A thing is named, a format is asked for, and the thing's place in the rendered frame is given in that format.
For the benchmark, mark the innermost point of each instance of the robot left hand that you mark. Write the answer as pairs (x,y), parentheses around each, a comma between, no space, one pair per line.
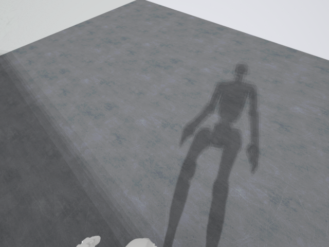
(90,242)

